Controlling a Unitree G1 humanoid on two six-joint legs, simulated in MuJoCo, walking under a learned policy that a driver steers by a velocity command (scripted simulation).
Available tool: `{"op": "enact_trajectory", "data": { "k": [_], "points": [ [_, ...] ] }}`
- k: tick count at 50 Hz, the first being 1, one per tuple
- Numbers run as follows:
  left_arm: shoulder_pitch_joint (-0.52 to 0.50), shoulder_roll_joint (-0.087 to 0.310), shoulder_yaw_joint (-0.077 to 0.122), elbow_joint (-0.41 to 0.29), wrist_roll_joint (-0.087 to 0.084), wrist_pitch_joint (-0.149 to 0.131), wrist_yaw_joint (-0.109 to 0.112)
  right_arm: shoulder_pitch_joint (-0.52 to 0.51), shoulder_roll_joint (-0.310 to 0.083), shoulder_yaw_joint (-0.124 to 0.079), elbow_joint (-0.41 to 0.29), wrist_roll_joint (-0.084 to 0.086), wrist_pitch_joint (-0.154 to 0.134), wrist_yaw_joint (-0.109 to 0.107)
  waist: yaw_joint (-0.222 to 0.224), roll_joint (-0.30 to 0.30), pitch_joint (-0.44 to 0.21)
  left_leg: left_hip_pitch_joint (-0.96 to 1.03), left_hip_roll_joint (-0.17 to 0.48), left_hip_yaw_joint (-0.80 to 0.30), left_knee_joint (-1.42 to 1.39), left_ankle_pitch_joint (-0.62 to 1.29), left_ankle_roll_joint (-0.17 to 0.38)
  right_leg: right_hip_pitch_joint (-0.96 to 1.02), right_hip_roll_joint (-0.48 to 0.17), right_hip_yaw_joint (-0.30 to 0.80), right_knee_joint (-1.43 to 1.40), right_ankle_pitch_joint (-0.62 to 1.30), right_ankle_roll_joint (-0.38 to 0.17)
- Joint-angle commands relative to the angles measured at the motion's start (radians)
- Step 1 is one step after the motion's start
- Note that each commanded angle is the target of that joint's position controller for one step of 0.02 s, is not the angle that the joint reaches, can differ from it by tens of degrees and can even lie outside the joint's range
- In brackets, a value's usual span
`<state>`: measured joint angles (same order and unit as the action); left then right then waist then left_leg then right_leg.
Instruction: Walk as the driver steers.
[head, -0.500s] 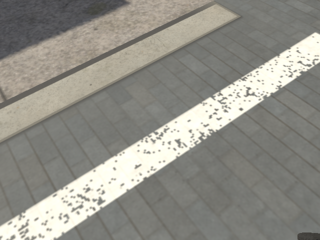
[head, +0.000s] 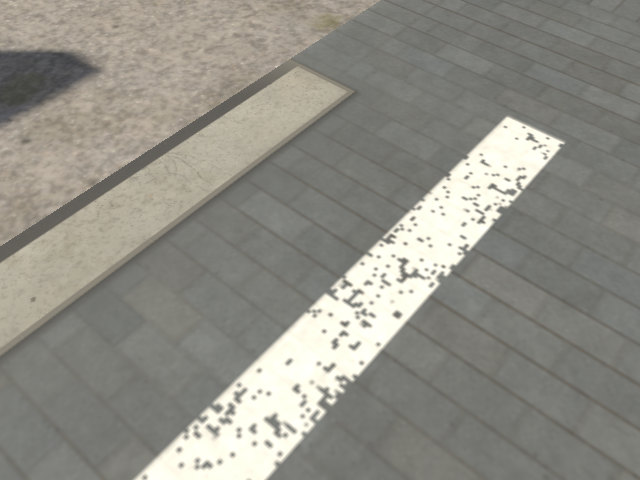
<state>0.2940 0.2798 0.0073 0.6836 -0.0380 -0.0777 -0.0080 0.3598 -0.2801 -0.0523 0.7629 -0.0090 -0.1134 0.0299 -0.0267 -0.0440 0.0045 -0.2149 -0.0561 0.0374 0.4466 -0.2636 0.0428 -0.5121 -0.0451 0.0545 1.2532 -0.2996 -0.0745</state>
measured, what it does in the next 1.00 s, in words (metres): walks ahead, turning left: right foot, then left foot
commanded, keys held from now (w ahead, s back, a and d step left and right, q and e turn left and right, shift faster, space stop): w+q+shift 0.74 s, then q+shift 0.06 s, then shift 0.14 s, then e+shift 0.06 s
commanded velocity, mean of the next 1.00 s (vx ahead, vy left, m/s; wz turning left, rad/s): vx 0.88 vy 0.00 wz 0.68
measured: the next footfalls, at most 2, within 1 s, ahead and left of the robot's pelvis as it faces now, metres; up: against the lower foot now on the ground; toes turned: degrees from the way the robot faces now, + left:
right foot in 0.26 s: +0.48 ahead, -0.14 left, +0.00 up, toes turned +12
left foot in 0.72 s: +0.77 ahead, +0.24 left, +0.00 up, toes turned +36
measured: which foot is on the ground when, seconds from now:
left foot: down 0.00-0.28, up 0.30-0.70, down 0.72-1.00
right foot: up 0.00-0.24, down 0.26-0.72, up 0.74-1.00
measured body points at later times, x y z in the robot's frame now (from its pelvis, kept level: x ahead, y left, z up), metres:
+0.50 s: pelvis +0.44 -0.01 +0.00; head +0.45 +0.01 +0.45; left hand +0.36 +0.29 -0.12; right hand +0.70 -0.21 -0.08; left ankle +0.46 +0.13 -0.64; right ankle +0.44 -0.15 -0.74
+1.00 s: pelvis +0.79 +0.20 +0.00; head +0.81 +0.26 +0.45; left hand +0.81 +0.55 -0.07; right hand +1.03 +0.04 -0.10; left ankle +0.74 +0.21 -0.74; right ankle +1.07 +0.20 -0.67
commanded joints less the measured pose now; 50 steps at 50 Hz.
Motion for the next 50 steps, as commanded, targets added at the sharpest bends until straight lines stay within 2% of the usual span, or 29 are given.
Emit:
{"op": "enact_trajectory", "data": {
  "k": [1,5,10,11,12,13,14,15,16,17,18,19,20,22,26,30,32,34,35,36,37,38,39,40,41,43,46,48,50],
  "points": [
    [-0.079,0.036,0.007,-0.113,0.015,-0.016,-0.01,0.016,-0.065,-0.005,-0.036,0.023,-0.011,-0.004,0.041,0.12,0.1,0.08,0.264,-0.41,-0.315,-0.137,0.216,-0.302,-0.1,0.051,-0.078,0.027,0.025],
    [-0.268,0.03,-0.011,-0.182,0.045,-0.054,-0.031,0.025,-0.116,-0.019,-0.037,0.036,-0.011,-0.038,0.014,0.074,0.171,-0.091,0.189,-0.255,-0.396,0.087,0.188,-0.156,-0.06,-0.009,-0.458,0.326,0.095],
    [-0.339,0.098,0.026,-0.183,0.015,-0.072,-0.037,0.142,-0.162,-0.031,0.009,0.055,0.011,-0.047,0.007,0.106,0.113,0.08,0.242,-0.262,-0.328,0.263,0.13,0.12,0.029,-0.001,-0.721,0.422,0.099],
    [-0.284,0.131,0.044,-0.174,0.012,-0.068,-0.028,0.152,-0.173,-0.032,0.017,0.042,0.022,-0.046,0.043,0.137,0.057,0.141,0.242,-0.26,-0.216,0.463,0.11,0.184,0.052,-0.013,-0.715,0.338,0.081],
    [-0.162,0.17,0.069,-0.155,0.004,-0.061,-0.017,0.151,-0.191,-0.033,0.023,0.021,0.036,-0.041,0.124,0.172,-0.034,0.144,0.22,-0.24,-0.025,0.645,0.083,0.33,0.075,-0.04,-0.697,0.238,0.056],
    [0.03,0.197,0.087,-0.123,0.002,-0.047,-0.002,0.108,-0.186,-0.028,0.001,0.002,0.043,-0.04,0.242,0.191,-0.15,-0.018,0.18,-0.222,0.249,0.635,0.042,0.602,0.016,-0.025,-0.627,0.193,0.042],
    [0.249,0.281,0.108,-0.083,0.016,-0.031,0.017,0.134,-0.063,0.009,-0.037,-0.037,0.034,-0.044,0.271,0.004,-0.358,-0.227,0.109,-0.198,0.633,0.236,0.019,0.917,-0.22,0.252,-0.583,-0.034,0.014],
    [0.236,0.332,0.11,-0.061,0.048,-0.035,-0.009,0.297,0.068,0.043,-0.075,0.06,0.013,-0.037,0.135,-0.467,-0.569,-0.453,0.017,-0.226,0.958,-0.207,0.006,1.086,-0.404,0.837,-0.9,-0.494,-0.143],
    [0.173,0.206,0.091,-0.07,0.043,-0.033,-0.01,0.19,-0.047,0.02,-0.06,0.101,0.015,-0.045,0.165,-0.309,-0.39,-0.574,0.08,-0.217,1.043,-0.156,0.01,0.976,-0.364,0.831,-1.009,-0.594,-0.104],
    [0.126,0.151,0.079,-0.056,0.036,-0.03,-0.003,0.062,-0.085,0.009,-0.084,0.1,0.019,-0.047,0.175,-0.196,-0.216,-0.643,0.117,-0.171,1.055,-0.096,0.011,0.858,-0.341,0.633,-0.978,-0.427,-0.078],
    [0.084,0.132,0.076,-0.038,0.049,-0.029,-0.004,-0.019,-0.08,0.01,-0.098,0.073,0.026,-0.046,0.15,-0.029,-0.112,-0.604,0.165,-0.155,1.008,-0.056,0.013,0.691,-0.311,0.472,-0.971,-0.192,-0.07],
    [0.038,0.103,0.072,-0.022,0.063,-0.032,-0.003,-0.045,-0.075,0.002,-0.113,0.052,0.036,-0.038,0.105,-0.04,-0.065,-0.552,0.199,-0.161,0.943,-0.027,0.014,0.567,-0.282,0.36,-0.975,-0.06,-0.079],
    [-0.001,0.071,0.066,-0.008,0.07,-0.035,0.001,-0.037,-0.058,-0.001,-0.113,0.058,0.056,-0.027,0.066,-0.06,-0.03,-0.497,0.228,-0.168,0.915,-0.026,0.011,0.482,-0.258,0.264,-0.997,0.002,-0.076],
    [-0.054,0.048,0.066,0.016,0.046,-0.041,0.001,-0.058,-0.013,0.006,-0.13,0.067,0.096,-0.02,0.028,-0.068,0.041,-0.499,0.259,-0.154,0.872,-0.064,0.007,0.396,-0.259,0.125,-1.057,0.076,-0.068],
    [-0.123,0.112,0.084,0.023,0.045,-0.051,0.011,-0.139,-0.018,0.014,-0.177,0.043,0.104,-0.001,-0.013,-0.004,0.14,-0.532,0.261,-0.118,0.695,0.15,-0.008,0.322,-0.224,-0.118,-1.142,0.222,-0.055],
    [-0.066,0.204,0.105,0.039,0.036,-0.044,0.016,-0.273,-0.06,0.008,-0.202,0.039,0.088,0.035,0.026,0.083,0.17,-0.414,0.187,0.021,0.394,0.363,0.04,0.418,-0.182,-0.289,-1.172,0.381,-0.012],
    [-0.047,0.269,0.12,0.039,0.03,-0.028,0.014,-0.26,-0.11,-0.013,-0.208,0.048,0.087,0.04,-0.008,0.027,0.113,-0.306,0.097,0.109,0.35,0.32,0.073,0.533,-0.191,-0.316,-1.055,0.886,0.002],
    [-0.063,0.318,0.133,0.024,0.019,0.004,0.015,-0.06,-0.194,-0.056,-0.171,0.067,0.101,0.033,-0.135,-0.061,-0.015,-0.08,0.011,0.157,0.382,0.156,0.115,0.578,-0.21,-0.319,-0.728,1.31,0.004],
    [-0.096,0.31,0.13,0.007,0.018,0.01,0.016,0.171,-0.264,-0.096,-0.107,0.063,0.112,0.025,-0.246,-0.049,-0.125,0.237,-0.018,0.128,0.351,0.13,0.155,0.44,-0.197,-0.294,-0.433,1.298,0.008],
    [-0.097,0.204,0.098,0.015,0.024,-0.004,0.015,0.28,-0.299,-0.113,-0.053,0.073,0.125,0.005,-0.265,0.117,-0.094,0.451,0.015,-0.01,0.285,0.143,0.195,0.175,-0.065,-0.273,-0.008,0.517,0.065],
    [0.036,0.019,0.043,-0.054,0.037,-0.046,0.004,0.141,-0.366,-0.102,-0.1,0.051,0.111,0.007,-0.033,0.481,-0.133,0.584,0.17,-0.553,0.105,-0.024,0.365,-0.197,0.129,-0.123,0.386,-0.305,0.097],
    [-0.003,0.121,0.04,-0.104,0.013,-0.093,-0.001,0.095,-0.306,-0.085,-0.17,0.027,0.078,0.018,-0.058,0.349,-0.298,0.627,0.315,-0.954,-0.158,-0.321,0.43,-0.3,0.119,0.099,0.395,-0.252,0.058],
    [-0.13,0.189,0.057,-0.123,-0.013,-0.109,0.003,0.069,-0.256,-0.077,-0.178,0.015,0.052,0.021,-0.067,0.178,-0.151,0.483,0.322,-0.95,-0.235,-0.247,0.362,-0.315,0.08,0.101,0.3,-0.165,0.035],
    [-0.163,0.175,0.057,-0.123,-0.004,-0.109,0.014,0.008,-0.247,-0.075,-0.177,0.012,0.031,0.028,-0.003,0.014,-0.042,0.311,0.293,-0.854,-0.213,-0.041,0.326,-0.268,0.048,0.097,0.19,-0.108,0.038],
    [-0.137,0.162,0.056,-0.096,0.023,-0.097,0.022,-0.068,-0.226,-0.069,-0.187,0.011,0.02,0.028,0.05,-0.049,-0.019,0.182,0.26,-0.713,-0.158,0.197,0.302,-0.181,0.007,0.099,0.118,-0.082,0.058],
    [-0.069,0.188,0.071,-0.056,0.04,-0.051,0.019,-0.145,-0.181,-0.053,-0.201,0.004,0.021,0.01,0.094,-0.021,-0.009,0.002,0.216,-0.499,-0.134,0.544,0.271,-0.036,-0.05,0.083,0.006,-0.061,0.102],
    [-0.181,0.093,0.044,-0.093,0.069,-0.028,0.017,-0.103,-0.157,-0.041,-0.147,0.022,0.038,-0.04,0.056,0.009,0.021,-0.141,0.092,-0.255,-0.111,0.849,0.204,0.022,-0.018,-0.035,-0.256,0.105,0.14],
    [-0.202,0.042,0.026,-0.077,0.065,-0.033,0.002,-0.079,-0.14,-0.035,-0.125,0.024,0.062,-0.068,0.02,0.045,-0.042,-0.115,0.021,-0.141,-0.076,0.78,0.138,0.091,0.031,-0.081,-0.491,0.369,0.141],
    [-0.261,0.036,0.023,-0.069,0.056,-0.046,-0.026,-0.003,-0.118,-0.025,-0.086,0.022,0.07,-0.083,-0.05,0.069,-0.071,-0.026,0.055,-0.141,-0.087,0.626,0.099,0.115,0.052,-0.093,-0.644,0.616,0.127]
  ]
}}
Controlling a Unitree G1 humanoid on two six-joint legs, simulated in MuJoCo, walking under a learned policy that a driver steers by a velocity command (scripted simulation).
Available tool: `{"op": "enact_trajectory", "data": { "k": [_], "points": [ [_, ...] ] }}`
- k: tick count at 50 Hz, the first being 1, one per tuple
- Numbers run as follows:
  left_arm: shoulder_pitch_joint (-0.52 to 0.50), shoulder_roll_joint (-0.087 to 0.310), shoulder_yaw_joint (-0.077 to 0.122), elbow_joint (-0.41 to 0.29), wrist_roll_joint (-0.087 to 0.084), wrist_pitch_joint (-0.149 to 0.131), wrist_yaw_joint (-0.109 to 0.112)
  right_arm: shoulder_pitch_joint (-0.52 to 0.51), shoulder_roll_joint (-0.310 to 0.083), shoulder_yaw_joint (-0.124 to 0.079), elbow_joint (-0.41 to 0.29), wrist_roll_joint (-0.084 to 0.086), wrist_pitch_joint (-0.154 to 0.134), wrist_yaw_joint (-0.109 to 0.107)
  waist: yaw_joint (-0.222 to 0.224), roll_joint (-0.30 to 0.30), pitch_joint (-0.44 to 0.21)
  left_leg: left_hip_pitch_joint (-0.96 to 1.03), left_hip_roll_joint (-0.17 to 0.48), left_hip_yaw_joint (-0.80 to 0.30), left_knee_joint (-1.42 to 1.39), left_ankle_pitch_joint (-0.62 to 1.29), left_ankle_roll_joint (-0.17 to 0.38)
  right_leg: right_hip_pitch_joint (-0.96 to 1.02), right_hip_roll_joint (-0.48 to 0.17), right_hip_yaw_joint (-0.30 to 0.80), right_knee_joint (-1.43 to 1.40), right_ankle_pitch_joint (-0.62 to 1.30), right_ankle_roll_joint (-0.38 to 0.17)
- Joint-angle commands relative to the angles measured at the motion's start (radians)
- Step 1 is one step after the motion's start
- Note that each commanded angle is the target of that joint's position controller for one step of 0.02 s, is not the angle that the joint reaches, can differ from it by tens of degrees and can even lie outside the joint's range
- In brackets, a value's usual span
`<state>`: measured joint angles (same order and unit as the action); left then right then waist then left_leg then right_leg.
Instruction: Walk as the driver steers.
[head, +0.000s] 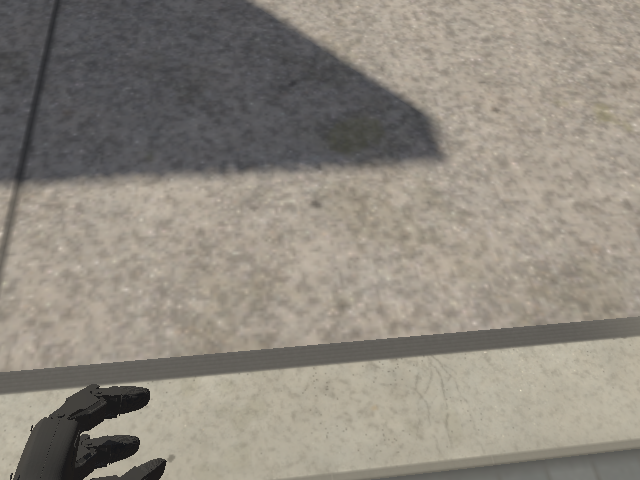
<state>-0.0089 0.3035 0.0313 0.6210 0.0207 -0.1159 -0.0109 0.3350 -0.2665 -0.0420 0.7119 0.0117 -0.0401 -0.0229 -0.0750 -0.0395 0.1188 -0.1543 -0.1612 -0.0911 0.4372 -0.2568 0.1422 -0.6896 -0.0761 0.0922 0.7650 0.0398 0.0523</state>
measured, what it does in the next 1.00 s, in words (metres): walks ahead, turning right: right foot, then left foot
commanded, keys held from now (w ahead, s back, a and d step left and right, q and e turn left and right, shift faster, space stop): e+shift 0.52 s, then shift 0.48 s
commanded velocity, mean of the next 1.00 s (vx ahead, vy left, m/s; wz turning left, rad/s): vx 0.08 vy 0.00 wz -0.44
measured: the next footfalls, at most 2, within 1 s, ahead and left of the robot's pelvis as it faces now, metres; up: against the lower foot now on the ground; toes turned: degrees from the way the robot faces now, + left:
right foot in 0.14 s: +0.32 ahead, -0.12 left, +0.00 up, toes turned +0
left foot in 0.58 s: +0.38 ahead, +0.06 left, +0.00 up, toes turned -35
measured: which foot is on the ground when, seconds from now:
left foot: down 0.00-0.16, up 0.18-0.56, down 0.58-1.00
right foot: up 0.00-0.12, down 0.14-0.60, up 0.62-1.00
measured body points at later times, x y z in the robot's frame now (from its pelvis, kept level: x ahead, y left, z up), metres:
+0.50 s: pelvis +0.21 -0.02 -0.01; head +0.26 -0.04 +0.44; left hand +0.41 +0.22 -0.10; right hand +0.31 -0.33 -0.10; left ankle +0.34 +0.11 -0.71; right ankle +0.29 -0.12 -0.74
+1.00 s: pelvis +0.26 +0.01 +0.00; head +0.29 +0.01 +0.45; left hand +0.51 +0.18 -0.12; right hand +0.25 -0.27 -0.11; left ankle +0.34 +0.09 -0.74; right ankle +0.15 -0.10 -0.73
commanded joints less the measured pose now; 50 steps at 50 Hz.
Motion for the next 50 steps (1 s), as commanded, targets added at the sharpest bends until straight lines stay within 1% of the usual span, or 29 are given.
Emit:
{"op": "enact_trajectory", "data": {
  "k": [1,4,5,6,7,8,9,10,11,12,13,14,16,19,21,26,28,29,30,31,32,33,34,35,36,39,43,47,50],
  "points": [
    [0.021,0.021,0.0,-0.007,-0.009,-0.012,-0.032,0.031,-0.133,-0.032,-0.021,-0.005,-0.003,-0.031,-0.015,0.091,-0.173,-0.065,0.187,-0.024,-0.077,0.561,-0.005,0.292,0.079,-0.125,-0.197,0.311,-0.012],
    [0.035,0.076,0.023,-0.003,-0.019,-0.018,-0.054,0.018,-0.127,-0.029,0.004,-0.033,0.001,-0.032,0.0,0.117,-0.142,0.021,0.247,-0.026,0.02,0.572,-0.016,0.271,0.097,-0.11,-0.239,0.214,-0.064],
    [0.101,0.11,0.039,0.013,-0.019,-0.019,-0.059,-0.009,-0.141,-0.034,-0.003,-0.039,0.004,-0.033,0.035,0.122,-0.156,0.056,0.256,-0.022,0.098,0.68,-0.025,0.291,0.125,-0.119,-0.234,0.14,-0.081],
    [0.219,0.135,0.055,0.041,-0.017,-0.02,-0.062,-0.061,-0.153,-0.039,-0.018,-0.035,0.011,-0.038,0.103,0.123,-0.184,0.07,0.247,0.002,0.23,0.797,-0.047,0.355,0.149,-0.142,-0.256,0.11,-0.095],
    [0.362,0.156,0.067,0.07,-0.015,-0.022,-0.06,-0.114,-0.153,-0.038,-0.045,-0.036,0.019,-0.041,0.183,0.082,-0.236,0.008,0.198,0.04,0.485,0.717,-0.085,0.495,0.11,-0.092,-0.296,0.256,-0.123],
    [0.368,0.206,0.069,0.05,0.003,-0.02,-0.055,-0.012,-0.1,-0.029,-0.077,-0.057,0.022,-0.038,0.106,-0.171,-0.322,-0.247,0.046,0.081,0.886,-0.044,-0.172,0.734,-0.089,0.234,-0.244,0.61,-0.266],
    [0.296,0.222,0.064,0.003,0.023,-0.004,-0.049,0.15,-0.08,-0.015,-0.08,-0.041,0.025,-0.015,0.025,-0.256,-0.45,-0.474,-0.044,-0.038,1.092,-0.416,-0.218,0.926,-0.271,0.698,-0.354,0.463,-0.447],
    [0.226,0.183,0.069,-0.041,-0.006,0.022,-0.038,0.101,-0.163,-0.026,-0.073,-0.017,0.033,-0.002,0.061,-0.123,-0.45,-0.525,0.034,-0.118,1.139,-0.319,-0.195,0.871,-0.27,0.729,-0.411,0.033,-0.439],
    [0.204,0.132,0.056,-0.057,-0.024,0.047,-0.023,-0.058,-0.186,-0.032,-0.102,-0.018,0.045,-0.001,0.099,0.025,-0.321,-0.544,0.056,-0.09,1.083,-0.245,-0.176,0.709,-0.197,0.629,-0.45,-0.227,-0.377],
    [0.194,0.125,0.048,-0.06,-0.028,0.065,-0.009,-0.125,-0.161,-0.027,-0.123,-0.029,0.054,-0.005,0.083,0.108,-0.229,-0.54,0.075,-0.083,1.009,-0.196,-0.168,0.554,-0.155,0.576,-0.494,-0.346,-0.339],
    [0.187,0.137,0.05,-0.064,-0.028,0.074,0.002,-0.141,-0.143,-0.023,-0.138,-0.037,0.062,-0.007,0.062,0.101,-0.191,-0.497,0.092,-0.087,0.909,-0.164,-0.166,0.455,-0.103,0.536,-0.513,-0.387,-0.316],
    [0.171,0.134,0.051,-0.069,-0.026,0.082,0.007,-0.13,-0.127,-0.021,-0.134,-0.036,0.065,-0.005,0.041,0.054,-0.164,-0.445,0.102,-0.082,0.793,-0.15,-0.167,0.389,-0.043,0.477,-0.525,-0.395,-0.286],
    [0.177,0.137,0.06,-0.071,-0.026,0.098,0.013,-0.129,-0.089,-0.012,-0.113,-0.036,0.055,-0.012,0.049,-0.003,-0.17,-0.383,0.086,-0.038,0.58,-0.148,-0.183,0.368,0.022,0.391,-0.511,-0.26,-0.26],
    [0.223,0.174,0.081,-0.061,-0.039,0.124,0.031,-0.16,-0.082,-0.013,-0.104,-0.03,0.047,-0.02,0.07,-0.043,-0.251,-0.332,0.07,-0.057,0.447,-0.087,-0.214,0.424,0.02,0.411,-0.474,-0.18,-0.26],
    [0.216,0.177,0.088,-0.068,-0.049,0.144,0.043,-0.193,-0.094,-0.02,-0.103,-0.021,0.043,-0.018,0.084,-0.071,-0.246,-0.32,0.064,-0.071,0.374,-0.033,-0.221,0.426,0.03,0.434,-0.477,-0.275,-0.236],
    [0.228,0.172,0.101,-0.074,-0.045,0.174,0.057,-0.244,-0.107,-0.037,-0.097,-0.004,0.007,0.001,0.112,-0.143,-0.213,-0.227,0.049,-0.087,0.164,-0.018,-0.196,0.453,0.049,0.524,-0.466,-0.374,-0.198],
    [0.211,0.153,0.097,-0.079,-0.047,0.178,0.059,-0.189,-0.122,-0.047,-0.07,-0.004,-0.006,0.011,0.086,-0.159,-0.231,-0.132,0.082,-0.069,0.022,0.062,-0.173,0.475,0.055,0.523,-0.416,-0.321,-0.174],
    [0.216,0.13,0.087,-0.077,-0.051,0.178,0.058,-0.169,-0.131,-0.053,-0.059,-0.009,-0.008,0.012,0.077,-0.134,-0.242,-0.044,0.13,-0.074,-0.072,0.143,-0.151,0.443,0.087,0.495,-0.365,-0.355,-0.151],
    [0.279,0.082,0.07,-0.065,-0.045,0.178,0.054,-0.188,-0.17,-0.058,-0.075,-0.025,-0.003,0.01,0.108,0.008,-0.279,0.062,0.302,-0.219,-0.118,0.151,-0.08,0.369,0.158,0.398,-0.202,-0.564,-0.117],
    [0.258,0.101,0.076,-0.091,-0.057,0.171,0.051,-0.215,-0.227,-0.066,-0.085,-0.063,0.011,0.013,0.124,0.297,-0.203,0.019,0.45,-0.426,-0.169,0.263,0.053,0.2,0.303,0.174,0.019,-0.679,-0.066],
    [0.291,0.179,0.097,-0.07,-0.031,0.155,0.047,-0.241,-0.182,-0.059,-0.103,-0.072,0.01,0.014,0.129,0.258,-0.197,-0.034,0.502,-0.5,-0.157,0.267,0.107,0.18,0.242,0.177,0.235,-0.649,-0.023],
    [0.303,0.211,0.107,-0.034,-0.035,0.156,0.045,-0.275,-0.14,-0.045,-0.117,-0.053,0.012,0.012,0.135,0.168,-0.176,-0.054,0.461,-0.391,-0.121,0.262,0.087,0.174,0.22,0.158,0.323,-0.585,-0.005],
    [0.306,0.185,0.1,-0.008,-0.035,0.166,0.05,-0.277,-0.116,-0.035,-0.119,-0.037,0.017,0.01,0.126,0.12,-0.163,-0.06,0.399,-0.313,-0.106,0.236,0.057,0.175,0.219,0.15,0.372,-0.544,0.01],
    [0.311,0.156,0.09,0.001,-0.032,0.174,0.056,-0.27,-0.114,-0.029,-0.114,-0.023,0.022,0.008,0.118,0.116,-0.149,-0.047,0.38,-0.291,-0.102,0.239,0.052,0.149,0.221,0.141,0.447,-0.514,0.023],
    [0.31,0.133,0.08,0.003,-0.034,0.176,0.057,-0.258,-0.113,-0.022,-0.109,-0.021,0.026,0.007,0.113,0.123,-0.137,-0.056,0.369,-0.268,-0.102,0.297,0.061,0.143,0.219,0.122,0.502,-0.506,0.034],
    [0.25,0.11,0.061,-0.01,-0.049,0.173,0.064,-0.205,-0.1,-0.009,-0.091,-0.029,0.033,0.006,0.079,0.166,-0.141,0.018,0.331,-0.212,-0.098,0.314,0.07,0.133,0.199,0.089,0.434,-0.481,0.056],
    [0.222,0.077,0.04,0.002,-0.041,0.172,0.067,-0.184,-0.109,-0.007,-0.071,-0.022,0.034,0.006,0.063,0.22,-0.167,0.081,0.322,-0.203,-0.092,0.236,0.062,0.246,0.12,0.044,0.135,-0.485,0.071],
    [0.216,0.075,0.03,0.035,-0.042,0.16,0.054,-0.145,-0.146,-0.017,-0.046,-0.014,0.053,-0.001,0.033,0.245,-0.165,0.051,0.334,-0.228,-0.081,0.268,0.076,0.381,0.095,-0.034,-0.13,-0.479,0.057],
    [0.283,0.063,0.023,0.089,-0.032,0.149,0.044,-0.119,-0.133,-0.014,-0.015,0.01,0.057,-0.006,0.073,0.197,-0.159,-0.01,0.317,-0.209,-0.049,0.327,0.028,0.54,0.09,-0.039,-0.443,-0.205,-0.007]
  ]
}}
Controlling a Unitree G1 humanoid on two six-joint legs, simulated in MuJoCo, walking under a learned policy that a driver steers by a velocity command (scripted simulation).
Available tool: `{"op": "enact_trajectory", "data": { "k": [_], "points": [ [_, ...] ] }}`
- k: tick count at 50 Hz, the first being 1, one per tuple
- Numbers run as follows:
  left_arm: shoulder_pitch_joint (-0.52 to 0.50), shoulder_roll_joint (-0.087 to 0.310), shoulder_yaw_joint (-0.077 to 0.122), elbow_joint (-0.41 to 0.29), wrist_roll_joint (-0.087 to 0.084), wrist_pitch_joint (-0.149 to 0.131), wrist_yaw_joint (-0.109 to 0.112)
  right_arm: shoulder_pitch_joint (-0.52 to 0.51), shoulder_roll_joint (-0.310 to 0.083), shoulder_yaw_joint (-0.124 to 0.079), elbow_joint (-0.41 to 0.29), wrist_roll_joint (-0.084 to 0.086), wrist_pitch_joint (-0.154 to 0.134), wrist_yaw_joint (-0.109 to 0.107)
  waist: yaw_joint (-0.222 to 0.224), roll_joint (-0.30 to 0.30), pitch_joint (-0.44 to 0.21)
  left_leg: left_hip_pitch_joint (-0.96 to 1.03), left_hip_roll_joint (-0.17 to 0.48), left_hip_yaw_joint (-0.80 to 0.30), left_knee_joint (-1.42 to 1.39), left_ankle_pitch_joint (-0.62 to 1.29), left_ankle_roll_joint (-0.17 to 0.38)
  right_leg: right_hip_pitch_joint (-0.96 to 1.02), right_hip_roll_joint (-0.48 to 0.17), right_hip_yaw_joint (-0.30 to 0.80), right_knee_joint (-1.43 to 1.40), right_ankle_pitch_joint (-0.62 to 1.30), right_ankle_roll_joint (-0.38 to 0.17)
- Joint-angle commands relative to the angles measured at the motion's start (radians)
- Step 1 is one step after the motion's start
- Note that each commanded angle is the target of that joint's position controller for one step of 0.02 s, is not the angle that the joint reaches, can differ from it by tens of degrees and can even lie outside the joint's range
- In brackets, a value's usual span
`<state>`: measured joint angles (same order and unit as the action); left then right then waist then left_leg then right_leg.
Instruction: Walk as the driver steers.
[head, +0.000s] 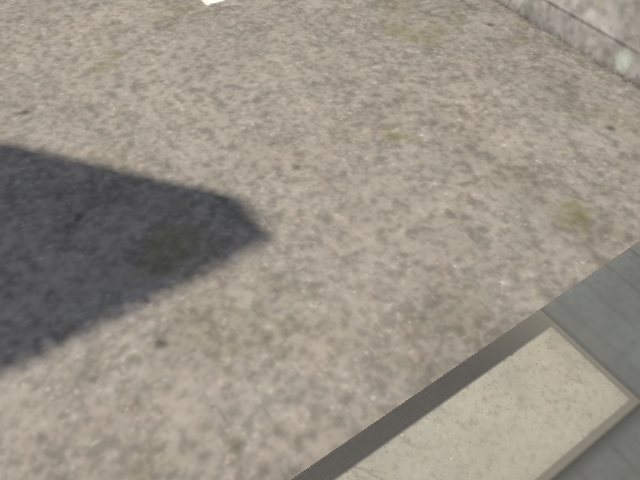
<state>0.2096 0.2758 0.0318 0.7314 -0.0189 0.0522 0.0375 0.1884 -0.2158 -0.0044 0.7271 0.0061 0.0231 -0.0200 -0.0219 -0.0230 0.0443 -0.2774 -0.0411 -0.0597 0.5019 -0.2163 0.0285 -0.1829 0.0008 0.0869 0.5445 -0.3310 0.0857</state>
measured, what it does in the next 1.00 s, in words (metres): walks ahead: right foot, then left foot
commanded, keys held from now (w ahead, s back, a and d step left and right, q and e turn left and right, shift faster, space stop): shift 0.56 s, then w+shift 0.44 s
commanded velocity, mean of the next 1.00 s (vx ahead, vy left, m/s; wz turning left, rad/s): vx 0.24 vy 0.00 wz -0.03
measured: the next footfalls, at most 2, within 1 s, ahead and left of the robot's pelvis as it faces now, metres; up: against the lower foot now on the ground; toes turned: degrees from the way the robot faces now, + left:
right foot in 0.02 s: +0.00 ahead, -0.14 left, +0.00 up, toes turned +4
left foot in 0.86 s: +0.14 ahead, +0.15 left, +0.00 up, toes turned +1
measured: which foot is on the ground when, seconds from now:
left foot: down 0.00-0.58, up 0.60-0.84, down 0.86-1.00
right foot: up 0.00-0.00, down 0.02-0.86, up 0.88-1.00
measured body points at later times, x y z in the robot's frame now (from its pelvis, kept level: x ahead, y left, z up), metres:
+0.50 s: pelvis +0.00 -0.03 +0.00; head +0.01 -0.03 +0.45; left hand +0.06 +0.22 -0.14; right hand +0.08 -0.29 -0.13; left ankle +0.03 +0.11 -0.74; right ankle -0.04 -0.15 -0.74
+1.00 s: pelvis +0.13 +0.05 +0.00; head +0.14 +0.07 +0.45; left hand +0.25 +0.31 -0.13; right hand +0.15 -0.21 -0.12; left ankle +0.10 +0.14 -0.74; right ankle +0.11 -0.10 -0.64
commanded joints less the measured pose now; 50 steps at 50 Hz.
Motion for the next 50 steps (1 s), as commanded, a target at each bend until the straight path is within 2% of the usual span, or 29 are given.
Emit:
{"op": "enact_trajectory", "data": {
  "k": [1,2,3,4,5,7,13,19,28,29,30,31,32,33,34,36,38,40,41,42,43,44,45,46,47,48,49,50],
  "points": [
    [0.06,0.127,0.026,-0.026,0.022,-0.021,-0.003,0.054,-0.177,-0.048,-0.02,0.009,-0.018,-0.006,0.011,0.128,-0.104,0.053,0.183,-0.215,-0.096,0.256,0.094,0.116,-0.04,0.021,-0.204,0.258,-0.072],
    [0.055,0.193,0.039,-0.027,0.033,-0.018,0.001,0.068,-0.155,-0.043,-0.031,-0.014,-0.038,0.006,-0.026,-0.031,-0.136,-0.004,0.115,-0.126,-0.049,0.189,0.05,0.165,-0.114,0.073,-0.106,0.444,-0.114],
    [0.037,0.147,0.032,-0.013,0.036,-0.019,-0.008,0.031,-0.12,-0.036,-0.03,-0.023,-0.05,0.01,-0.008,-0.122,-0.138,0.035,0.044,-0.031,-0.038,0.074,0.001,0.07,-0.116,0.081,-0.115,0.331,-0.157],
    [0.016,0.088,0.014,-0.02,0.042,-0.025,-0.017,-0.017,-0.128,-0.036,-0.025,-0.031,-0.053,0.011,0.011,-0.095,-0.105,0.061,0.038,-0.026,-0.033,0.051,-0.026,0.015,-0.109,0.092,-0.147,0.225,-0.16],
    [0.017,0.07,0.009,-0.009,0.046,-0.03,-0.018,-0.033,-0.121,-0.037,-0.02,-0.029,-0.05,0.01,0.014,-0.076,-0.087,0.075,0.04,-0.025,-0.034,0.062,-0.031,-0.018,-0.096,0.085,-0.159,0.149,-0.145],
    [0.022,0.08,0.007,0.003,0.037,-0.047,-0.019,-0.022,-0.127,-0.042,-0.006,-0.024,-0.034,0.004,0.013,-0.059,-0.026,0.076,0.042,-0.034,-0.039,0.096,-0.026,-0.071,-0.074,0.074,-0.165,0.112,-0.124],
    [0.055,0.075,-0.005,0.047,0.031,-0.071,-0.017,0.016,-0.133,-0.05,0.049,-0.017,-0.019,-0.011,0.004,-0.021,-0.002,0.119,0.051,-0.043,-0.044,0.118,-0.024,-0.119,-0.054,0.062,-0.172,0.082,-0.112],
    [0.08,0.068,-0.011,0.1,0.028,-0.082,-0.021,0.028,-0.137,-0.054,0.104,-0.014,-0.007,-0.022,0.005,0.011,-0.012,0.147,0.056,-0.046,-0.05,0.155,-0.028,-0.107,-0.038,0.045,-0.174,0.12,-0.11],
    [0.117,0.053,-0.015,0.181,0.026,-0.08,-0.018,0.034,-0.132,-0.055,0.184,-0.009,0.0,-0.031,0.01,0.015,-0.016,0.152,0.057,-0.039,-0.057,0.178,-0.027,-0.077,-0.019,0.018,-0.176,0.17,-0.104],
    [0.156,0.063,-0.011,0.202,0.021,-0.076,-0.014,0.056,-0.124,-0.054,0.203,-0.004,0.002,-0.031,0.018,-0.009,-0.056,0.148,0.015,0.01,-0.021,-0.036,-0.023,-0.054,-0.01,0.018,-0.2,-0.057,-0.123],
    [0.171,0.109,0.005,0.201,0.01,-0.071,-0.01,0.046,-0.133,-0.059,0.201,0.008,-0.001,-0.029,0.035,-0.057,-0.015,0.046,-0.027,0.053,0.052,-0.301,-0.017,-0.059,-0.042,0.088,-0.239,-0.367,-0.171],
    [0.211,0.153,0.018,0.198,0.003,-0.075,-0.009,-0.037,-0.14,-0.059,0.163,0.014,-0.015,-0.022,0.076,-0.112,0.066,-0.138,-0.029,0.066,0.148,-0.376,-0.014,-0.041,-0.15,0.254,-0.342,-0.603,-0.243],
    [0.183,0.206,0.035,0.184,-0.003,-0.09,-0.007,-0.135,-0.106,-0.045,0.104,0.031,-0.045,-0.008,0.09,-0.207,0.161,-0.282,0.017,0.072,0.283,-0.225,-0.007,-0.039,-0.312,0.458,-0.457,-0.637,-0.322],
    [0.162,0.185,0.032,0.17,0.006,-0.105,-0.003,-0.173,-0.129,-0.049,0.082,0.039,-0.072,0.001,0.093,-0.17,0.203,-0.405,0.085,0.008,0.375,-0.212,0.007,-0.005,-0.369,0.521,-0.48,-0.508,-0.356],
    [0.152,0.149,0.026,0.162,0.012,-0.119,-0.004,-0.15,-0.136,-0.053,0.082,0.038,-0.095,0.012,0.075,-0.128,0.186,-0.491,0.119,-0.012,0.414,-0.185,0.018,0.082,-0.37,0.493,-0.457,-0.399,-0.346],
    [0.134,0.124,0.023,0.14,-0.008,-0.126,-0.013,-0.123,-0.116,-0.043,0.083,0.029,-0.128,0.033,0.066,-0.101,0.11,-0.442,0.15,0.005,0.277,-0.134,0.023,0.147,-0.312,0.344,-0.416,-0.221,-0.288],
    [0.121,0.158,0.031,0.126,-0.018,-0.124,-0.019,-0.1,-0.099,-0.039,0.096,0.018,-0.142,0.044,0.053,-0.122,0.04,-0.164,0.088,0.096,0.126,-0.069,0.001,0.025,-0.212,0.182,-0.394,-0.13,-0.252],
    [0.111,0.171,0.034,0.115,-0.02,-0.12,-0.021,0.016,-0.111,-0.047,0.141,0.025,-0.135,0.045,-0.006,-0.112,0.021,0.093,0.035,0.168,0.079,0.037,-0.03,-0.144,-0.183,0.124,-0.347,-0.161,-0.254],
    [0.104,0.156,0.028,0.108,-0.015,-0.122,-0.024,0.1,-0.127,-0.058,0.168,0.031,-0.128,0.038,-0.05,-0.091,0.011,0.208,0.016,0.182,0.077,0.019,-0.031,-0.217,-0.169,0.107,-0.287,-0.137,-0.248],
    [0.084,0.118,0.014,0.096,-0.003,-0.127,-0.03,0.232,-0.157,-0.076,0.203,0.038,-0.122,0.028,-0.123,-0.04,-0.029,0.362,0.015,0.165,0.057,-0.02,-0.012,-0.288,-0.131,0.061,-0.115,-0.005,-0.229],
    [0.034,0.038,-0.008,0.059,0.018,-0.137,-0.036,0.414,-0.243,-0.1,0.234,0.03,-0.122,0.017,-0.212,0.161,-0.091,0.517,0.183,-0.089,-0.044,-0.206,0.049,-0.439,-0.052,-0.035,0.315,0.063,-0.168],
    [0.079,-0.056,-0.031,-0.01,-0.002,-0.169,-0.033,0.445,-0.318,-0.097,0.207,0.001,-0.134,0.032,-0.151,0.391,-0.175,0.605,0.406,-0.652,-0.232,-0.475,0.204,-0.657,0.075,0.013,0.648,-0.208,-0.146],
    [0.056,0.024,-0.014,-0.025,-0.056,-0.183,-0.035,0.332,-0.241,-0.076,0.187,-0.008,-0.148,0.046,-0.104,0.23,-0.101,0.524,0.472,-0.803,-0.334,-0.676,0.246,-0.808,0.009,0.079,0.792,-0.108,-0.171],
    [-0.023,0.072,-0.006,-0.049,-0.058,-0.188,-0.041,0.256,-0.191,-0.059,0.165,-0.003,-0.157,0.051,-0.084,0.14,-0.012,0.454,0.451,-0.671,-0.31,-0.587,0.215,-0.872,-0.055,0.062,0.808,-0.015,-0.196],
    [-0.026,0.068,-0.008,-0.046,-0.031,-0.185,-0.044,0.208,-0.163,-0.045,0.152,-0.007,-0.156,0.056,-0.058,0.087,-0.008,0.387,0.391,-0.52,-0.283,-0.459,0.19,-0.831,-0.102,0.033,0.776,0.064,-0.194],
    [-0.023,0.059,-0.006,-0.047,-0.008,-0.179,-0.046,0.174,-0.142,-0.035,0.14,-0.016,-0.149,0.061,-0.032,0.099,0.011,0.307,0.332,-0.406,-0.288,-0.365,0.17,-0.788,-0.132,0.026,0.715,0.135,-0.185],
    [-0.012,0.052,-0.005,-0.05,-0.005,-0.168,-0.055,0.154,-0.111,-0.023,0.137,-0.026,-0.143,0.061,-0.005,0.128,0.032,0.223,0.284,-0.323,-0.304,-0.312,0.152,-0.734,-0.151,0.014,0.674,0.188,-0.171],
    [0.0,0.045,-0.005,-0.046,-0.008,-0.155,-0.059,0.164,-0.109,-0.019,0.139,-0.024,-0.144,0.058,0.004,0.141,0.039,0.181,0.259,-0.276,-0.33,-0.272,0.151,-0.709,-0.151,-0.006,0.653,0.223,-0.156]
  ]
}}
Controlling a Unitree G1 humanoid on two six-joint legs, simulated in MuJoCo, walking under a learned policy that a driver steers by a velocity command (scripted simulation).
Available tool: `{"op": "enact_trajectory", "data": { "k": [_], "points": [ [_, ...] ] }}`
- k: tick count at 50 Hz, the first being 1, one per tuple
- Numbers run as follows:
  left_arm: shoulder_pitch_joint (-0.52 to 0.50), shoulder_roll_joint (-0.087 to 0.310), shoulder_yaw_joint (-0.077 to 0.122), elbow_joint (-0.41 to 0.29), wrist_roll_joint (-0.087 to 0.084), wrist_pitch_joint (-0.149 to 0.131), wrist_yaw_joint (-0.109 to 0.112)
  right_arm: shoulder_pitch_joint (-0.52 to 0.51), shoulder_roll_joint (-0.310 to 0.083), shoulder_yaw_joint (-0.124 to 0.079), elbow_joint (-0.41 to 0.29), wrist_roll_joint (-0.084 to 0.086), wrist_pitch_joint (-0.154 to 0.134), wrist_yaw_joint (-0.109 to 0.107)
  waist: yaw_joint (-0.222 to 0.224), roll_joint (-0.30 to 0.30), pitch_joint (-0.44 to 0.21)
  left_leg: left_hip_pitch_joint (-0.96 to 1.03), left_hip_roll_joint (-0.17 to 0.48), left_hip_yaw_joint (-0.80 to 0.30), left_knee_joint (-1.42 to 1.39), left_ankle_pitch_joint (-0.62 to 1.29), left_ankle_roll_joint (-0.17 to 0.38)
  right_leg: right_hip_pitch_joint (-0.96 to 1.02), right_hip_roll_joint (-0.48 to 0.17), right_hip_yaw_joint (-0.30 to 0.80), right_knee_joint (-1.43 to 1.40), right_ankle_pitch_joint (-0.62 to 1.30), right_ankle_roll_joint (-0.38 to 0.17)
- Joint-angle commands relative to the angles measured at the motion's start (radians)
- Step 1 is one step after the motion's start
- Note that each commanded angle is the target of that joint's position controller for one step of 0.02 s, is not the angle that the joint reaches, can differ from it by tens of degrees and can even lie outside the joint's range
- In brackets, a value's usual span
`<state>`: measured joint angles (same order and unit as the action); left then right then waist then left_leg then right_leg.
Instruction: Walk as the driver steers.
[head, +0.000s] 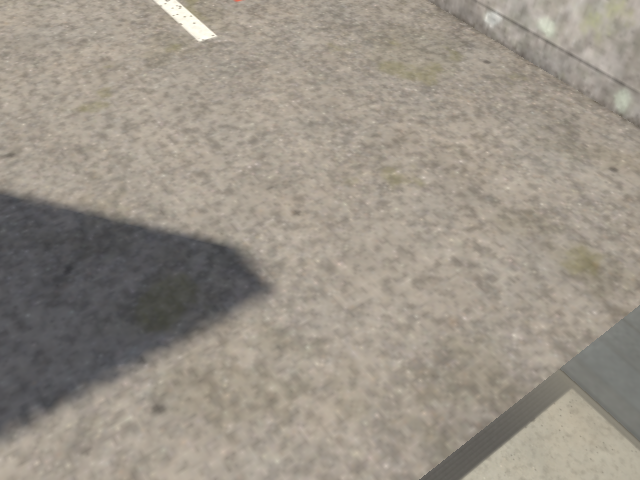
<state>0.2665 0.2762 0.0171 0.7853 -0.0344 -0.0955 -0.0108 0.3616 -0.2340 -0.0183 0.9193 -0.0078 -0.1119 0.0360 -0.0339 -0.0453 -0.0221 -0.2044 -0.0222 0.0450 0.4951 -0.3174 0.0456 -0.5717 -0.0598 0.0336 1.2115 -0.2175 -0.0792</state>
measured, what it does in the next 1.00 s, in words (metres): goes down, turning left: right foot, then left foot 0.16 m lower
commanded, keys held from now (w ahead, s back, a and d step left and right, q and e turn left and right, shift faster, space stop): w+shift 0.22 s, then shift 0.06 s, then q+shift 0.64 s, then shift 0.08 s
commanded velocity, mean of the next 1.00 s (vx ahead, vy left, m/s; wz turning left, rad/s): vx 0.41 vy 0.00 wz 0.48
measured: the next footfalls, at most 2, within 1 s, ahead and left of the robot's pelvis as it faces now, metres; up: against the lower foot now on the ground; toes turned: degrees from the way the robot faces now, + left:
right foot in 0.32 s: +0.43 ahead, -0.15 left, +0.00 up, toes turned +1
left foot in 0.72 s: +0.60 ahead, +0.13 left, -0.16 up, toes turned +16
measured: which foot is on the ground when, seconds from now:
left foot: down 0.00-0.34, up 0.36-0.70, down 0.72-1.00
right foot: up 0.00-0.30, down 0.32-0.72, up 0.74-1.00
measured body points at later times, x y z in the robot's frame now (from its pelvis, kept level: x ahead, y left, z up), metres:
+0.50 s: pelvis +0.34 -0.01 -0.02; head +0.38 +0.01 +0.43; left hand +0.40 +0.26 -0.15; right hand +0.46 -0.26 -0.14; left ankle +0.31 +0.10 -0.68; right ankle +0.39 -0.15 -0.74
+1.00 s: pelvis +0.56 +0.08 -0.16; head +0.60 +0.14 +0.28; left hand +0.65 +0.40 -0.26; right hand +0.78 -0.12 -0.26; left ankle +0.56 +0.12 -0.89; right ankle +0.75 -0.06 -0.80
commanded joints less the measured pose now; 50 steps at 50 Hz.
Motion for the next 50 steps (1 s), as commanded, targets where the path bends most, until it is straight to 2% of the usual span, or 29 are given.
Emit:
{"op": "enact_trajectory", "data": {
  "k": [1,6,9,10,11,13,16,17,18,19,20,21,23,25,27,30,31,34,35,36,37,38,39,41,42,43,44,47,50],
  "points": [
    [-0.057,0.049,0.011,-0.105,0.011,0.002,-0.009,0.007,-0.108,-0.008,-0.046,-0.005,-0.014,-0.004,0.022,0.147,0.116,0.088,0.234,-0.35,-0.358,-0.127,0.143,-0.319,-0.09,0.042,-0.059,0.154,0.023],
    [-0.258,0.037,0.009,-0.182,0.009,-0.007,-0.007,0.111,-0.117,-0.002,-0.004,0.02,-0.021,-0.041,-0.028,0.091,0.164,0.086,0.201,-0.187,-0.464,0.114,0.139,-0.27,-0.052,-0.037,-0.394,0.397,0.057],
    [-0.361,0.02,0.01,-0.218,-0.002,-0.036,-0.044,0.177,-0.13,0.0,0.027,0.026,-0.018,-0.048,-0.049,0.093,0.188,0.092,0.19,-0.108,-0.507,0.214,0.136,-0.106,-0.007,-0.064,-0.601,0.507,0.05],
    [-0.319,0.039,0.025,-0.208,0.001,-0.037,-0.057,0.193,-0.156,-0.009,0.038,0.007,-0.016,-0.045,-0.024,0.126,0.152,0.185,0.234,-0.094,-0.457,0.299,0.14,-0.115,-0.026,-0.019,-0.51,0.534,0.039],
    [-0.313,0.05,0.026,-0.21,-0.005,-0.041,-0.064,0.177,-0.146,-0.012,0.032,0.019,-0.01,-0.047,-0.004,0.102,0.157,0.277,0.239,-0.075,-0.422,0.343,0.135,-0.19,-0.037,-0.007,-0.526,0.492,0.024],
    [-0.275,0.057,0.036,-0.195,0.021,-0.054,-0.071,0.114,-0.162,-0.017,-0.014,-0.006,0.007,-0.044,0.037,0.096,0.114,0.179,0.206,-0.02,-0.295,0.789,0.126,0.076,0.066,-0.126,-0.488,0.421,-0.003],
    [0.075,0.142,0.08,-0.081,0.022,-0.057,-0.062,0.068,-0.178,-0.026,-0.002,-0.01,0.055,-0.051,0.213,0.192,-0.029,0.223,0.225,-0.093,0.241,1.012,0.04,0.376,0.085,-0.029,-0.527,0.405,-0.059],
    [0.177,0.199,0.096,-0.048,0.037,-0.059,-0.062,0.157,-0.081,-0.004,-0.01,-0.007,0.067,-0.028,0.206,-0.017,-0.141,-0.057,0.141,-0.078,0.67,0.848,-0.003,0.746,-0.022,0.045,-0.65,0.436,-0.129],
    [0.236,0.148,0.084,-0.019,0.04,-0.054,-0.082,0.276,0.108,0.052,0.017,0.028,0.061,-0.013,0.161,-0.285,-0.323,-0.453,-0.016,-0.115,1.07,-0.073,-0.041,1.075,-0.273,0.494,-0.747,0.127,-0.253],
    [0.231,0.093,0.075,-0.012,0.007,-0.046,-0.083,0.104,-0.029,0.018,-0.028,0.046,0.048,-0.02,0.208,-0.18,-0.263,-0.476,0.025,-0.245,1.015,-0.288,0.0,0.935,-0.236,0.444,-0.767,0.218,-0.177],
    [0.149,0.112,0.084,0.007,-0.001,-0.033,-0.082,0.008,-0.087,-0.01,-0.101,0.083,0.057,-0.034,0.139,-0.113,-0.174,-0.561,0.051,-0.243,0.972,-0.224,0.011,0.839,-0.282,0.477,-0.828,0.077,-0.16],
    [0.029,0.093,0.077,-0.02,0.005,-0.034,-0.083,-0.095,-0.133,-0.02,-0.145,0.079,0.069,-0.05,0.111,0.02,-0.039,-0.56,0.09,-0.204,0.887,-0.182,0.018,0.647,-0.272,0.418,-0.869,0.103,-0.153],
    [-0.149,0.057,0.07,-0.044,0.006,-0.039,-0.063,-0.082,-0.088,-0.026,-0.173,0.046,0.134,-0.051,0.019,-0.007,0.07,-0.433,0.171,-0.176,0.631,-0.246,0.01,0.351,-0.29,0.283,-0.9,0.105,-0.135],
    [-0.22,0.113,0.096,-0.054,0.024,-0.027,-0.032,-0.006,-0.071,-0.048,-0.163,-0.007,0.153,-0.035,-0.031,0.051,0.037,-0.207,0.137,-0.082,0.611,0.167,-0.003,0.134,-0.254,0.119,-0.852,0.033,-0.124],
    [-0.234,0.081,0.09,-0.048,-0.011,-0.049,0.029,-0.1,-0.061,-0.059,-0.212,0.023,0.153,-0.003,-0.014,-0.025,0.095,-0.233,0.141,-0.114,0.366,0.562,-0.02,0.055,-0.202,-0.046,-0.803,-0.201,-0.007],
    [-0.204,0.07,0.084,-0.059,0.015,-0.023,0.075,-0.101,-0.096,-0.087,-0.226,0.063,0.166,0.038,-0.035,-0.036,0.041,-0.005,0.074,-0.044,0.209,0.846,-0.066,0.011,-0.14,-0.217,-0.616,-0.209,0.049],
    [-0.203,0.058,0.081,-0.066,0.005,-0.016,0.077,-0.089,-0.112,-0.097,-0.22,0.07,0.179,0.044,-0.041,-0.028,0.036,0.031,0.068,-0.028,0.201,0.856,-0.081,0.017,-0.146,-0.232,-0.557,-0.225,0.055],
    [-0.16,0.022,0.077,-0.067,-0.029,0.0,0.058,-0.057,-0.135,-0.111,-0.183,0.052,0.21,0.049,-0.042,0.052,0.075,-0.032,0.116,-0.018,0.002,0.841,-0.058,0.176,-0.156,-0.264,-0.289,-0.246,0.099],
    [-0.175,0.025,0.079,-0.055,-0.032,0.007,0.056,0.047,-0.135,-0.116,-0.145,0.037,0.2,0.051,-0.098,0.074,0.06,0.029,0.127,-0.014,-0.111,0.891,-0.014,0.211,-0.147,-0.268,-0.127,-0.203,0.112],
    [-0.201,0.016,0.083,-0.044,-0.031,0.012,0.052,0.235,-0.171,-0.136,-0.078,0.017,0.174,0.034,-0.211,0.224,0.025,0.232,0.111,-0.028,-0.215,0.943,0.081,0.118,-0.045,-0.291,0.266,-0.385,0.12],
    [-0.189,-0.037,0.071,-0.066,0.025,0.012,0.059,0.318,-0.256,-0.14,-0.032,-0.01,0.139,0.018,-0.202,0.401,0.075,0.372,0.098,-0.041,-0.104,1.241,0.074,-0.133,0.064,-0.26,0.638,-0.663,0.123],
    [-0.023,-0.031,0.07,-0.153,0.044,-0.007,0.053,0.136,-0.334,-0.132,-0.126,-0.043,0.098,0.006,0.012,0.569,-0.02,0.467,0.191,-0.373,0.095,1.461,0.155,-0.384,0.084,-0.01,0.688,-0.564,0.095],
    [0.0,0.033,0.066,-0.139,0.042,-0.012,0.048,0.006,-0.343,-0.145,-0.206,-0.028,0.089,0.001,0.013,0.463,-0.156,0.537,0.298,-0.525,0.074,1.417,0.217,-0.479,0.055,0.058,0.751,-0.471,0.092],
    [-0.095,0.126,0.086,-0.162,0.034,0.006,0.06,-0.144,-0.29,-0.119,-0.291,-0.003,0.097,-0.015,0.067,-0.029,-0.274,0.341,0.293,-0.656,-0.063,0.782,0.159,-0.368,0.014,0.134,0.498,-0.162,0.066],
    [-0.121,0.11,0.082,-0.182,0.019,0.021,0.067,-0.178,-0.307,-0.131,-0.303,0.01,0.094,-0.029,0.096,0.094,-0.208,0.235,0.337,-0.738,-0.006,1.019,0.185,-0.366,-0.002,0.168,0.435,-0.174,0.092],
    [-0.139,0.109,0.074,-0.207,0.02,0.046,0.071,-0.202,-0.332,-0.131,-0.298,-0.009,0.112,-0.064,0.108,0.138,-0.231,0.208,0.357,-0.788,-0.046,0.921,0.248,-0.366,0.019,0.203,0.3,-0.122,0.163],
    [-0.169,0.121,0.082,-0.193,0.031,0.064,0.077,-0.184,-0.28,-0.121,-0.302,-0.014,0.126,-0.081,0.074,0.095,-0.239,0.184,0.28,-0.748,-0.041,0.776,0.254,-0.301,0.031,0.213,0.218,-0.109,0.203],
    [-0.267,0.059,0.071,-0.209,0.06,0.084,0.076,-0.137,-0.252,-0.11,-0.288,0.045,0.14,-0.115,0.037,0.015,-0.2,0.196,0.165,-0.618,0.01,0.677,0.151,-0.286,0.072,0.191,-0.073,-0.016,0.218],
    [-0.292,0.022,0.065,-0.21,0.057,0.077,0.053,-0.111,-0.218,-0.104,-0.283,0.043,0.159,-0.139,0.009,0.082,-0.172,0.151,0.101,-0.521,0.021,0.676,0.049,-0.207,0.078,0.145,-0.211,0.102,0.2]
  ]
}}
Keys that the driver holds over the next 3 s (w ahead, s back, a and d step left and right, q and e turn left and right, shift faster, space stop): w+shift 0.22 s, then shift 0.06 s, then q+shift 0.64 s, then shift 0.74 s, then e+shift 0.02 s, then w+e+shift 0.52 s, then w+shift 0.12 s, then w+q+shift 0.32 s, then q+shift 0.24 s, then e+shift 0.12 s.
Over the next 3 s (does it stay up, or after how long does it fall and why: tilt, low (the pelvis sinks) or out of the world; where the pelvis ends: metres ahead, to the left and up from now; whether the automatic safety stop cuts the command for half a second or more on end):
stays up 1.67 0.25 -0.19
